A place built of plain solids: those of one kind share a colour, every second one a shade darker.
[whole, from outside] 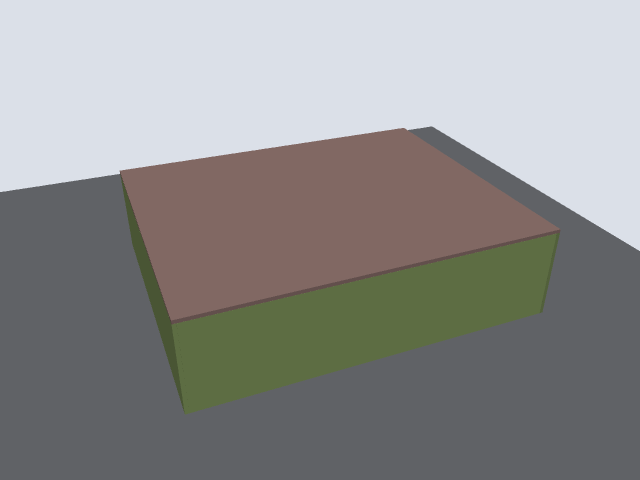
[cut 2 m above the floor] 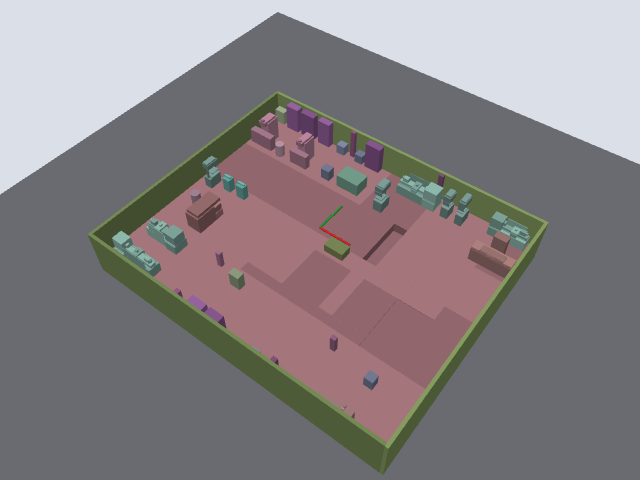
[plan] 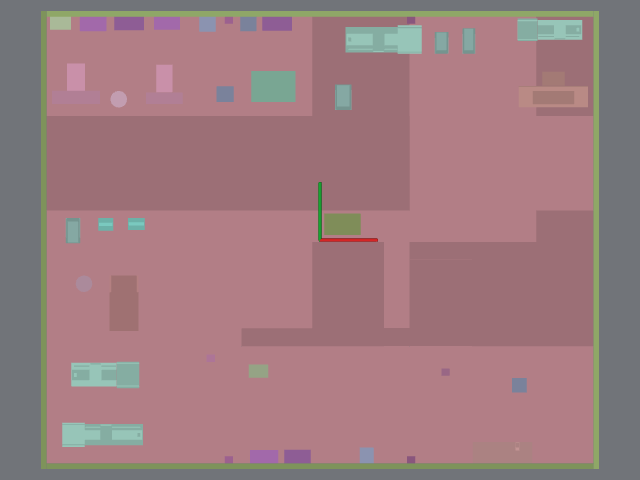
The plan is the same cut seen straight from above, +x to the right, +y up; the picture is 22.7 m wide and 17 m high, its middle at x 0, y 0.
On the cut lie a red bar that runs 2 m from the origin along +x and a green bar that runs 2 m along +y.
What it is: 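A machine and fitters' shop under lamps; one hall, a truck gangway, bays of machines, benches and stores, erecting floors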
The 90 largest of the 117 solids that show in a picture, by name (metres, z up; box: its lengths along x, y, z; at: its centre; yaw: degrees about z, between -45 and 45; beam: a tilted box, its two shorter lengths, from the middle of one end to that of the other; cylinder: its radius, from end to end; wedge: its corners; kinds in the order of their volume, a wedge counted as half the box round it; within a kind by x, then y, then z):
{
 "floor_1": {"box": [6.9, 15.82, 1.22], "at": [-6.23, 0.0, 0.56]},
 "floor_2": {"box": [11.95, 3.35, 1.22], "at": [-3.71, 2.72, 0.56]},
 "floor_3": {"box": [15.07, 0.64, 1.22], "at": [-2.15, -3.44, 0.56]},
 "floor_4": {"box": [15.07, 0.62, 1.22], "at": [-2.15, -0.38, 0.56]},
 "floor_5": {"box": [2.52, 2.45, 1.22], "at": [-1.53, -1.9, 0.56]},
 "floor_6": {"box": [2.5, 8.6, 1.22], "at": [-1.53, 3.61, 0.56]},
 "floor_7": {"box": [19.36, 4.15, 1.22], "at": [0.0, -5.83, 0.56]},
 "floor_8": {"box": [19.36, 1.12, 1.22], "at": [0.0, 0.49, 0.56]},
 "floor_9": {"box": [19.36, 3.51, 1.22], "at": [0.0, 6.15, 0.56]},
 "floor_10": {"box": [2.54, 15.82, 1.22], "at": [1.0, 0.0, 0.56]},
 "floor_11": {"box": [5.66, 2.43, 1.22], "at": [2.56, -1.9, 0.56]},
 "floor_12": {"box": [0.91, 8.96, 1.22], "at": [2.72, -3.43, 0.56]},
 "floor_13": {"box": [0.93, 3.37, 0.59], "at": [2.72, 2.72, 0.25]},
 "floor_14": {"box": [0.91, 3.51, 1.22], "at": [2.72, 6.15, 0.56]},
 "floor_15": {"box": [2.21, 15.82, 1.22], "at": [4.28, 0.0, 0.56]},
 "floor_16": {"box": [6.51, 3.35, 1.22], "at": [6.43, 2.72, 0.56]},
 "floor_17": {"box": [2.29, 3.71, 1.18], "at": [6.52, -1.91, 0.54]},
 "floor_18": {"box": [2.27, 7.98, 1.22], "at": [6.52, 3.92, 0.56]},
 "floor_19": {"box": [2.03, 3.69, 1.22], "at": [8.67, -1.91, 0.56]},
 "floor_20": {"box": [2.03, 15.82, 1.22], "at": [8.67, 0.0, 0.56]},
 "wall_1": {"box": [0.2, 16.22, 5.07], "at": [-9.78, 0.0, 2.48]},
 "wall_2": {"box": [19.36, 0.2, 5.07], "at": [0.0, -8.01, 2.48]},
 "wall_3": {"box": [19.36, 0.2, 5.07], "at": [0.0, 8.01, 2.48]},
 "wall_4": {"box": [0.2, 16.22, 5.07], "at": [9.78, 0.0, 2.48]},
 "roof_1": {"box": [19.76, 16.22, 0.2], "at": [0.0, 0.0, 5.12]},
 "lathe_1": {"box": [0.8, 0.86, 0.62], "at": [-8.73, -6.9, 1.48]},
 "lathe_2": {"box": [0.8, 0.69, 0.73], "at": [-8.73, -6.89, 2.21]},
 "lathe_3": {"box": [1.61, 0.85, 0.67], "at": [-8.01, -4.77, 1.51]},
 "lathe_4": {"box": [1.58, 0.38, 0.23], "at": [-7.99, -4.78, 1.96]},
 "lathe_5": {"box": [2.04, 0.34, 0.23], "at": [-7.31, -6.9, 1.96]},
 "lathe_6": {"box": [2.07, 0.76, 0.67], "at": [-7.3, -6.89, 1.51]},
 "lathe_7": {"box": [0.81, 0.95, 0.62], "at": [-6.8, -4.78, 1.48]},
 "lathe_8": {"box": [0.81, 0.78, 0.65], "at": [-6.8, -4.76, 2.17]},
 "lathe_9": {"box": [1.85, 0.91, 0.67], "at": [1.83, 7.09, 1.51]},
 "lathe_10": {"box": [1.82, 0.4, 0.23], "at": [1.84, 7.1, 1.96]},
 "lathe_11": {"box": [0.42, 0.69, 0.14], "at": [2.07, 7.04, 2.1]},
 "lathe_12": {"box": [0.85, 0.84, 0.71], "at": [3.18, 7.08, 2.2]},
 "lathe_13": {"box": [0.85, 0.91, 0.05], "at": [3.18, 7.09, 1.82]},
 "lathe_14": {"box": [0.85, 1.01, 0.62], "at": [3.18, 7.1, 1.48]},
 "lathe_15": {"box": [0.71, 0.63, 0.68], "at": [7.35, 7.43, 2.18]},
 "lathe_16": {"box": [0.71, 0.8, 0.62], "at": [7.35, 7.45, 1.48]},
 "lathe_17": {"box": [1.55, 0.32, 0.23], "at": [8.48, 7.45, 1.96]},
 "lathe_18": {"box": [1.58, 0.7, 0.67], "at": [8.5, 7.44, 1.51]},
 "cabinet_1": {"box": [0.95, 0.52, 1.83], "at": [-8.03, 7.65, 2.09]},
 "cabinet_2": {"box": [1.05, 0.48, 1.83], "at": [-6.76, 7.67, 2.09]},
 "cabinet_3": {"box": [0.92, 0.47, 1.85], "at": [-5.42, 7.67, 2.1]},
 "cabinet_4": {"box": [1.0, 0.47, 1.92], "at": [-1.98, -7.67, 2.14]},
 "cabinet_5": {"box": [1.06, 0.5, 1.89], "at": [-1.52, 7.66, 2.12]},
 "cabinet_6": {"box": [0.95, 0.48, 1.9], "at": [-0.8, -7.67, 2.12]},
 "mill_1": {"box": [1.7, 0.47, 1.02], "at": [-8.64, 5.05, 1.68]},
 "mill_2": {"box": [0.52, 0.87, 0.18], "at": [-8.64, 5.72, 2.97]},
 "mill_3": {"box": [0.64, 0.97, 1.7], "at": [-8.64, 5.77, 2.02]},
 "mill_4": {"box": [1.3, 0.41, 1.0], "at": [-5.51, 5.02, 1.67]},
 "mill_5": {"box": [0.47, 0.88, 0.18], "at": [-5.51, 5.67, 2.93]},
 "mill_6": {"box": [0.59, 0.98, 1.67], "at": [-5.51, 5.72, 2.01]},
 "grinder_1": {"box": [1.47, 0.48, 0.06], "at": [8.27, 5.04, 2.19]},
 "grinder_2": {"box": [2.46, 0.73, 0.12], "at": [8.27, 5.07, 2.1]},
 "grinder_3": {"box": [2.46, 0.75, 0.87], "at": [8.27, 5.08, 1.61]},
 "grinder_4": {"box": [0.8, 0.5, 1.87], "at": [8.27, 5.71, 2.11]},
 "shaper_1": {"box": [1.03, 1.38, 1.17], "at": [-6.94, -2.54, 1.76]},
 "shaper_2": {"box": [0.91, 1.87, 0.22], "at": [-6.94, -2.19, 2.46]},
 "shaper_3": {"box": [1.03, 0.59, 0.5], "at": [-6.94, -1.55, 1.42]},
 "drill_1": {"box": [0.47, 0.87, 0.34], "at": [-8.75, 0.32, 2.88]},
 "drill_2": {"box": [0.51, 0.89, 0.74], "at": [-8.75, 0.33, 1.54]},
 "drill_3": {"box": [0.59, 0.9, 0.74], "at": [0.82, 5.06, 1.54]},
 "drill_4": {"box": [0.55, 0.88, 0.34], "at": [0.82, 5.07, 2.94]},
 "drill_5": {"box": [0.49, 0.77, 0.74], "at": [4.31, 6.98, 1.54]},
 "drill_6": {"box": [0.45, 0.75, 0.34], "at": [4.31, 6.99, 2.69]},
 "drill_7": {"box": [0.46, 0.91, 0.74], "at": [5.27, 7.05, 1.54]},
 "drill_8": {"box": [0.42, 0.89, 0.34], "at": [5.27, 7.06, 2.84]},
 "plate_1": {"box": [1.57, 1.11, 0.89], "at": [-1.65, 5.43, 1.62]},
 "bench_1": {"box": [2.11, 0.76, 0.86], "at": [6.46, -7.53, 1.6]},
 "pier_1": {"box": [0.3, 0.26, 3.84], "at": [-3.23, -7.78, 3.1]},
 "pier_2": {"box": [0.3, 0.26, 3.84], "at": [-3.23, 7.78, 3.1]},
 "pier_3": {"box": [0.3, 0.26, 3.84], "at": [3.23, -7.78, 3.1]},
 "pier_4": {"box": [0.3, 0.26, 3.84], "at": [3.23, 7.78, 3.1]},
 "binsmall_1": {"box": [0.59, 0.54, 0.69], "at": [-3.98, 7.64, 1.52]},
 "binsmall_2": {"box": [0.62, 0.56, 0.77], "at": [-3.36, 5.16, 1.56]},
 "binsmall_3": {"box": [0.58, 0.52, 0.66], "at": [-2.54, 7.65, 1.5]},
 "binsmall_4": {"box": [0.5, 0.56, 0.73], "at": [1.66, -7.63, 1.54]},
 "binsmall_5": {"box": [0.53, 0.52, 0.72], "at": [7.06, -5.14, 1.53]},
 "trolley_1": {"box": [0.74, 0.47, 0.99], "at": [-9.19, 7.68, 1.67]},
 "trolley_2": {"box": [0.7, 0.47, 1.02], "at": [-2.18, -4.64, 1.68]},
 "platestack_1": {"box": [1.29, 0.77, 0.55], "at": [0.8, 0.56, 1.45]},
 "pedgrinder_1": {"box": [0.54, 0.46, 0.96], "at": [-7.59, 0.55, 1.66]},
 "pedgrinder_2": {"box": [0.6, 0.42, 1.0], "at": [-6.5, 0.57, 1.67]},
 "drum_1": {"cylinder": 0.29, "from": [-8.36, -1.55, 1.17], "to": [-8.36, -1.55, 2.05]},
 "drum_2": {"cylinder": 0.29, "from": [-7.13, 4.99, 1.17], "to": [-7.13, 4.99, 2.05]},
 "pendant_1": {"box": [0.3, 0.26, 1.1], "at": [-3.87, -4.19, 1.73]},
 "pendant_2": {"box": [0.3, 0.26, 1.07], "at": [4.45, -4.68, 1.71]}
}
